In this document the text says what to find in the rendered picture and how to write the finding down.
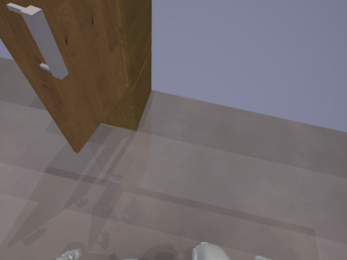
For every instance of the robot right thigh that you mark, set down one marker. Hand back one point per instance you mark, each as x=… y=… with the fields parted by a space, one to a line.
x=207 y=251

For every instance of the cupboard door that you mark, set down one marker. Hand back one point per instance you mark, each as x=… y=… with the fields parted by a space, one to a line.
x=87 y=35

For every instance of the left robot hand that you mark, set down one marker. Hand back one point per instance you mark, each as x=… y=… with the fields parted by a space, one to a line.
x=71 y=255

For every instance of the handle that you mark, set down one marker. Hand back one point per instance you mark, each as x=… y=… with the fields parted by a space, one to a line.
x=40 y=30

